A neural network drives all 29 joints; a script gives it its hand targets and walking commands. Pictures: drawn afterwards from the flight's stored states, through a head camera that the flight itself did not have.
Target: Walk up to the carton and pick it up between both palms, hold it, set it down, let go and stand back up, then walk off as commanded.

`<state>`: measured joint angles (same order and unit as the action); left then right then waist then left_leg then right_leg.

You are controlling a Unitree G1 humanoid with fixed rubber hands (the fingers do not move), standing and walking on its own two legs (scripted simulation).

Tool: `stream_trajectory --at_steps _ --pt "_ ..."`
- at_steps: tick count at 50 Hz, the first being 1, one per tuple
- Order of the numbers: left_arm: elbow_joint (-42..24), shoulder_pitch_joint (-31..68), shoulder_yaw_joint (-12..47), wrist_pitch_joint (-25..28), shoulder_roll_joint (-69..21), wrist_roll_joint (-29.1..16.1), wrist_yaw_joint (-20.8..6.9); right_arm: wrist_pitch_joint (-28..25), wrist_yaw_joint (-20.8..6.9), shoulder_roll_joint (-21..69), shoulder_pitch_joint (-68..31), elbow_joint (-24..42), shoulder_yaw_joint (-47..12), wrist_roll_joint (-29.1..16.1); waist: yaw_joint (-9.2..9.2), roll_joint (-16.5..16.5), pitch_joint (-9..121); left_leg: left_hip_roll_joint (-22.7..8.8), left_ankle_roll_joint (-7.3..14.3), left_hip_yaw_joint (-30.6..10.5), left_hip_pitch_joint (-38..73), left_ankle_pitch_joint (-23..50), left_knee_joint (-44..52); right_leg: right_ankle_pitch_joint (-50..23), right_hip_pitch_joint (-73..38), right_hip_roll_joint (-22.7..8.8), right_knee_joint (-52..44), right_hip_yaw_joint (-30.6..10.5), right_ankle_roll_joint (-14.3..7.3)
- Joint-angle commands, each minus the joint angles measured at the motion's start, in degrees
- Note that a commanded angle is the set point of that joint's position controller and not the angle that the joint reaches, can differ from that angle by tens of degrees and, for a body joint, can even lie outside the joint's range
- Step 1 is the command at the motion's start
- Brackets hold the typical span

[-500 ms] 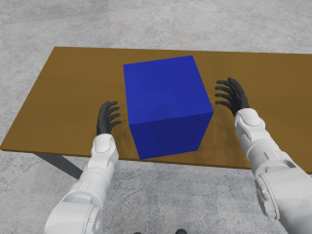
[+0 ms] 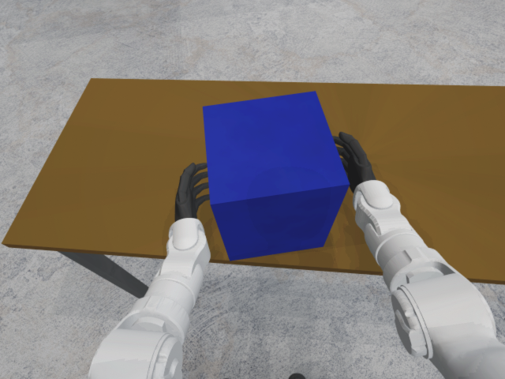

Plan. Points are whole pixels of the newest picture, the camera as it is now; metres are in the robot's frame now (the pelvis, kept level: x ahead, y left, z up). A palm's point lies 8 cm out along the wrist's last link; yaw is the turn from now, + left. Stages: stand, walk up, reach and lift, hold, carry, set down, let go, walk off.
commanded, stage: reach and lift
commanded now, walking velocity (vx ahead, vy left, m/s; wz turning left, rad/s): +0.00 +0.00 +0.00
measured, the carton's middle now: (268, 183) +0.45 +0.02 +0.00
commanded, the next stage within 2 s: none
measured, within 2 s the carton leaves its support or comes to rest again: leaves its support in 1.90 s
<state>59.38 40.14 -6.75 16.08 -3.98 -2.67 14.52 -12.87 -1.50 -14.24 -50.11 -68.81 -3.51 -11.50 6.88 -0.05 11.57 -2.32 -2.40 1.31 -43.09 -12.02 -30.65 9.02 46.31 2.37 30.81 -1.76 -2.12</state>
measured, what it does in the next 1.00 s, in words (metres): stands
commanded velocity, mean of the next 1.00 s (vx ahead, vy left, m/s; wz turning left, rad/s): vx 0.00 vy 0.00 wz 0.00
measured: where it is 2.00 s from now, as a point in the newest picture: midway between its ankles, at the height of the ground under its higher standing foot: outside the picture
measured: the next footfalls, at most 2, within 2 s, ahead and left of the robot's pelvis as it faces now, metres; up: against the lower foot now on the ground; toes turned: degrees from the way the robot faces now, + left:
none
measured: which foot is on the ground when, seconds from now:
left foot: down 0.00-1.00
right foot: down 0.00-1.00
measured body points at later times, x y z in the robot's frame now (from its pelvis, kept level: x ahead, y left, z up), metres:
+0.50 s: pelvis +0.00 +0.00 +0.00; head +0.12 -0.02 +0.43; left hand +0.41 +0.14 +0.01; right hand +0.47 -0.12 +0.02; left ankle +0.00 +0.14 -0.72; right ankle +0.03 -0.09 -0.72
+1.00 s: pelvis +0.00 +0.00 +0.00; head +0.12 -0.02 +0.43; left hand +0.40 +0.14 +0.00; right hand +0.47 -0.12 +0.02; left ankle +0.00 +0.14 -0.72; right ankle +0.03 -0.09 -0.72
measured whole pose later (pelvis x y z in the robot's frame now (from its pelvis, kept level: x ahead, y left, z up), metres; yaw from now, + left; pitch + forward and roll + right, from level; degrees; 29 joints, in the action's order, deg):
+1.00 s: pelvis +0.00 +0.00 +0.00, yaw +0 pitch +25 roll +1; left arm 60.4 41.7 -23.1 19.0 -10.0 13.9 14.6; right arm -18.3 0.9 -6.2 -51.2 -69.5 23.8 16.9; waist 6.7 -0.1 11.6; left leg -2.3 -2.4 1.3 -43.1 -12.0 -30.6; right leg 9.0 46.3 2.4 30.8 -1.8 -2.1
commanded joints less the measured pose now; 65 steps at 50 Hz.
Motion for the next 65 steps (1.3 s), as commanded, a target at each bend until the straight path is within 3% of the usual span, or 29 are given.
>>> stream_trajectory --at_steps 1,6,10,22,26,29,30,33,38,46,65 --pt "-14.2 31.35 -4.64 4.73 -0.34 4.14 0.33 -5.66 3.34 1.5 -32.34 11.93 8.26 7.76 0.81 5.43 53.15 1.62 -1.44 3.72 8.46 19.24 -3.46 -22.92 -34.02 0.9 2.84 1.1 2.72" --pt "-15.49 32.72 -4.48 3.43 -2.56 5.24 1.22 -5.05 4.45 1.9 -32.86 11.22 10.26 9.07 0.53 3.99 52.77 1.27 -2.18 3.5 12.23 21.17 -4.02 -21.23 -31.74 1.75 1.91 2.11 1.89" --pt "-15.86 33.21 -4.77 3.03 -3.95 5.93 1.43 -4.22 4.35 3.68 -32.29 10.2 9.65 9.06 1.39 4.51 51.87 1.13 -2.13 3.6 13.17 21.85 -4.42 -20.83 -31.6 1.95 1.73 2.07 1.55" --pt "-14.93 34.02 -6.37 3.01 -8.61 9.8 0.45 -3.87 4.09 9.86 -32.36 10.33 10.96 12.42 1.09 5.19 50.2 1.59 -1.7 4.11 13.29 21.33 -3.7 -23.06 -34.88 1.55 1.54 2.07 1.67" --pt "-13.77 36.47 -7.14 3.9 -16.7 14.22 -2.41 -4.59 1.84 21.0 -32.68 9.63 12.22 18.51 0.85 5.63 48.93 2.13 -1.36 4.62 13.43 19.88 -2.37 -23.74 -37.18 0.7 0.95 2.55 1.74" --pt "-11.47 39.45 -4.17 5.27 -33.04 20.28 -7.78 -6.09 -2.36 42.57 -31.3 6.77 12.36 28.22 -0.26 5.25 47.68 2.89 -1.14 5.27 14.18 18.78 -0.62 -26.3 -41.16 -0.34 0.7 3.51 1.97" --pt "-10.58 38.54 -3.36 5.92 -34.42 20.92 -8.26 -6.75 -2.94 44.8 -29.72 6.14 12.39 30.02 -0.65 4.88 48.62 2.78 -1.12 5.15 13.87 19.21 -0.71 -28.69 -42.34 -0.33 1.38 3.61 2.18" --pt "-6.94 36.09 -3.61 7.25 -34.46 21.82 -8.71 -8.15 -3.62 45.3 -26.51 2.6 14.28 33.71 -1.85 4.61 47.69 2.17 -0.91 4.7 13.12 18.33 -0.17 -30.72 -43.99 -0.08 2.03 4.02 2.58" --pt "-3.53 35.36 -5.78 7.92 -33.2 22.35 -8.83 -9.31 -4.27 44.94 -25.36 -3.29 17.74 36.74 -1.72 4.36 44.41 1.35 -0.55 4.56 12.85 15.82 1.19 -26.58 -42.35 0.0 1.47 4.5 2.61" --pt "-3.07 33.68 -6.6 7.86 -31.82 22.51 -8.38 -10.11 -4.57 44.17 -24.82 -5.91 19.4 38.22 -1.34 4.14 42.31 1.18 -0.47 4.78 13.62 15.56 1.79 -23.55 -40.08 0.33 0.28 5.09 2.25" --pt "-3.04 34.41 -3.26 8.98 -34.41 20.58 -8.18 -11.31 -3.73 47.4 -25.06 -6.64 14.86 36.58 -1.14 4.32 44.77 1.38 -0.39 4.54 12.17 18.23 1.19 -29.16 -41.51 0.6 1.15 5.13 2.73"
